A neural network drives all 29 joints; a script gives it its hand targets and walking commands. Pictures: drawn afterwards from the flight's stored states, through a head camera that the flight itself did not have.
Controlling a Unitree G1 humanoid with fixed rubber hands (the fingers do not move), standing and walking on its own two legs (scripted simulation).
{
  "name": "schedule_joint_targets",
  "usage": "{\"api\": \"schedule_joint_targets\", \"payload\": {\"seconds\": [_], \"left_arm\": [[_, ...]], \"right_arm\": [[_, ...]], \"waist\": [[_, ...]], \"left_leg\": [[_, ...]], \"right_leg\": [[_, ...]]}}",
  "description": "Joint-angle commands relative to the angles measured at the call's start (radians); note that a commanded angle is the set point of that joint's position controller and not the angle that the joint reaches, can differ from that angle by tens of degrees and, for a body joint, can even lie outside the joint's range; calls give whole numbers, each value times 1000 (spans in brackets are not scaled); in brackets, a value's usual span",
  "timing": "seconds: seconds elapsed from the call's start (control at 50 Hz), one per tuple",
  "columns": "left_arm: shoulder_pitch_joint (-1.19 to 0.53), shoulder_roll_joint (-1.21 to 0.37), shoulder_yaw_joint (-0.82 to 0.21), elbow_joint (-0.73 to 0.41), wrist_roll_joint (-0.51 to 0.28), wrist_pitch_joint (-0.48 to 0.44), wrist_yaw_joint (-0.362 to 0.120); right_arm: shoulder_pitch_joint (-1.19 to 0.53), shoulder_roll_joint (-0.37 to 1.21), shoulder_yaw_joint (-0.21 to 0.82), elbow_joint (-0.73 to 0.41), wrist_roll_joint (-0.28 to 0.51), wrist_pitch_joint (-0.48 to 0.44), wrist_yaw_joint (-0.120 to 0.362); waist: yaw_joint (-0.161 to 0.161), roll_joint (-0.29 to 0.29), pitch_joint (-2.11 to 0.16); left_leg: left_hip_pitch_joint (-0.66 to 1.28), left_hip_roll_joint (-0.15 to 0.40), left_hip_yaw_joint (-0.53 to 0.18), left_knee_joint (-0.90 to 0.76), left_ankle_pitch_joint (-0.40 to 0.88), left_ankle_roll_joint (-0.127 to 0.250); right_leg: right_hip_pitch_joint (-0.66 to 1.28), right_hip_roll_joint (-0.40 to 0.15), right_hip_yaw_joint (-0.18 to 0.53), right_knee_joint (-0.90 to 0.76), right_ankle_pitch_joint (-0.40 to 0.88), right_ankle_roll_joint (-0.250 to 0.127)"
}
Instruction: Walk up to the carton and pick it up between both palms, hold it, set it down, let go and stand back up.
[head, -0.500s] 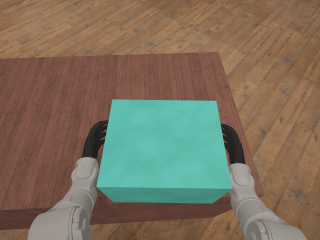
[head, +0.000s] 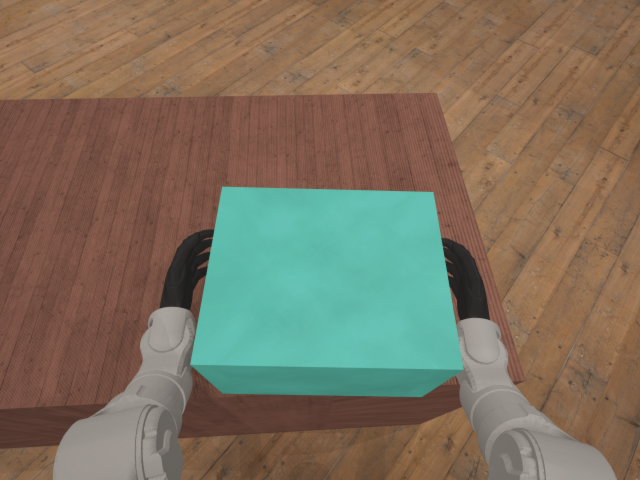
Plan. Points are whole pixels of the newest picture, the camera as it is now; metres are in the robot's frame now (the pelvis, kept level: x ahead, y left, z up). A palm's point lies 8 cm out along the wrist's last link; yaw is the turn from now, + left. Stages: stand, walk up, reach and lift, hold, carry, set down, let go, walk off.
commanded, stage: set down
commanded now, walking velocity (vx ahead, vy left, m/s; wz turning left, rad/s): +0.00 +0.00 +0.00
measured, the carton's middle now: (325, 295) +0.38 +0.01 -0.06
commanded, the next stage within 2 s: none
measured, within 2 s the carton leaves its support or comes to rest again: neither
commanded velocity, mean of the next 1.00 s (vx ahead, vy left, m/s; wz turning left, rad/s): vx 0.00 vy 0.00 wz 0.00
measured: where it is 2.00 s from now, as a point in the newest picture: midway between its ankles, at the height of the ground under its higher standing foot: outside the picture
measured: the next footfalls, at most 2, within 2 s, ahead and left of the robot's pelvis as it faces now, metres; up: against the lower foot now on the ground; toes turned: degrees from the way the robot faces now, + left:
none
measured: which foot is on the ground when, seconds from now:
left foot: down 0.00-1.00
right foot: down 0.00-1.00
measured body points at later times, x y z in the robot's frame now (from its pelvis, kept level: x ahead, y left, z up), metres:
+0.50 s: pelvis -0.01 +0.00 -0.01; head +0.11 +0.02 +0.42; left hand +0.39 +0.20 -0.04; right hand +0.37 -0.18 -0.03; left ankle +0.00 +0.14 -0.74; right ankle -0.03 -0.13 -0.74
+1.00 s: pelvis -0.03 +0.01 -0.04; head +0.10 +0.01 +0.40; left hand +0.39 +0.22 -0.06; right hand +0.38 -0.20 -0.05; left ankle +0.00 +0.14 -0.74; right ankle -0.03 -0.13 -0.74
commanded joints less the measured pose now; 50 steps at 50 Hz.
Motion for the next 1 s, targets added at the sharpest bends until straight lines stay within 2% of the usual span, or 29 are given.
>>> {"api": "schedule_joint_targets", "payload": {"seconds": [0.0,0.06,0.08,0.12,0.14,0.28,0.3,0.32,0.36,0.42,0.44,0.46,0.5,0.52,0.56,0.58,0.62,0.68,0.7,0.72,0.74,0.78,0.8,0.82,0.86,0.9,0.92,0.96,0.98], "left_arm": [[-474,-390,-109,52,73,-7,-143],[-477,-396,-124,38,55,-9,-144],[-465,-399,-105,51,62,-14,-145],[-491,-379,-129,31,70,-7,-131],[-466,-391,-124,55,73,-3,-133],[-503,-280,-99,59,43,10,-115],[-499,-234,-89,44,25,3,-97],[-502,-185,-87,72,19,7,-89],[-511,-247,-103,27,18,17,-81],[-511,-159,-92,71,-33,15,-66],[-523,-125,-103,76,-43,22,-59],[-531,-24,-91,63,-67,17,-42],[-523,87,-102,120,-132,25,-24],[-533,107,-134,94,-174,26,-13],[-538,123,-171,40,-238,21,7],[-544,49,-215,-3,-260,11,7],[-585,79,-271,24,-296,4,14],[-594,193,-283,65,-342,-1,22],[-606,162,-313,52,-356,3,21],[-598,176,-311,70,-363,4,23],[-612,188,-326,80,-372,9,23],[-637,209,-363,75,-413,15,28],[-630,242,-328,76,-412,15,36],[-640,249,-346,89,-422,17,35],[-569,316,-330,73,-455,17,32],[-608,308,-360,125,-458,19,24],[-603,350,-347,120,-466,23,26],[-566,344,-375,94,-501,34,11],[-591,325,-413,132,-513,38,5]], "right_arm": [[-468,525,187,43,-150,16,148],[-461,527,181,50,-159,15,140],[-474,529,189,49,-152,3,150],[-486,495,161,48,-147,9,147],[-475,512,176,68,-136,11,153],[-453,439,144,74,-133,32,135],[-465,393,154,63,-101,29,126],[-448,339,130,104,-89,39,120],[-449,392,109,74,-100,51,119],[-448,329,134,62,-50,54,98],[-452,272,108,90,-40,67,89],[-454,186,127,84,-8,65,85],[-452,52,132,87,60,74,57],[-474,13,159,85,113,77,40],[-498,-11,236,51,197,71,32],[-549,61,266,30,207,59,38],[-601,-13,287,36,251,38,32],[-603,-147,324,66,313,31,28],[-600,-132,338,58,338,26,24],[-604,-120,359,68,350,32,30],[-590,-176,348,104,370,29,25],[-637,-226,364,138,412,35,27],[-632,-258,382,133,441,27,28],[-651,-256,381,132,444,32,28],[-601,-315,431,67,493,24,19],[-626,-318,436,150,501,40,21],[-617,-351,460,127,535,52,28],[-598,-349,501,116,576,60,22],[-613,-354,495,176,588,72,29]], "waist": [[15,12,-406],[-14,4,-423],[26,18,-416],[7,62,-419],[27,66,-417],[-13,44,-424],[10,38,-456],[-5,68,-420],[6,65,-414],[16,39,-431],[-5,58,-442],[10,62,-507],[-7,39,-522],[-27,51,-564],[9,55,-670],[6,68,-703],[-11,118,-795],[-1,106,-838],[-21,118,-872],[-3,104,-845],[-29,114,-866],[-41,141,-847],[-5,135,-873],[-18,128,-856],[-17,77,-919],[-32,90,-851],[-14,81,-868],[-37,58,-846],[-51,78,-781]], "left_leg": [[68,-61,56,66,138,21],[92,-58,55,64,138,26],[79,-59,58,87,170,20],[88,-57,47,77,122,9],[86,-57,46,90,146,15],[76,-63,51,93,73,17],[73,-60,50,95,64,16],[60,-59,45,102,46,17],[69,-72,45,106,17,17],[16,-82,52,134,25,32],[4,-80,39,128,-1,24],[6,-83,51,144,21,22],[-17,-85,45,167,38,17],[-6,-84,36,189,64,10],[32,-80,40,215,133,0],[44,-75,29,245,181,-5],[80,-70,23,309,281,-34],[75,-66,35,344,297,-40],[74,-67,28,351,296,-40],[79,-61,22,359,300,-37],[100,-66,19,367,333,-49],[110,-63,19,380,311,-60],[138,-57,20,391,343,-63],[112,-59,23,394,303,-57],[83,-73,31,412,342,-51],[55,-69,26,412,296,-45],[62,-69,26,406,287,-40],[46,-76,24,417,291,-34],[10,-79,28,404,204,-29]], "right_leg": [[143,13,-51,10,237,14],[115,20,-57,6,227,13],[94,18,-58,21,242,11],[56,20,-64,11,183,6],[50,19,-58,18,199,5],[8,24,-61,18,124,3],[10,27,-50,23,112,-2],[-38,28,-52,25,84,-6],[-43,24,-55,27,37,-7],[-35,22,-30,45,53,-2],[-58,25,-33,54,19,-7],[-29,28,-17,64,50,-5],[-22,35,-12,91,98,-4],[-15,40,-8,105,132,1],[-17,42,-5,118,196,3],[-52,42,-24,147,236,6],[-118,52,-44,192,308,6],[-128,59,-44,219,330,0],[-115,57,-42,228,336,2],[-153,59,-49,234,322,10],[-156,69,-51,239,345,2],[-228,79,-74,244,262,7],[-228,80,-66,253,263,1],[-236,79,-65,249,235,3],[-111,77,-38,275,373,10],[-189,77,-50,274,295,18],[-167,77,-43,276,293,17],[-130,75,-35,285,324,17],[-174,69,-38,273,221,17]]}}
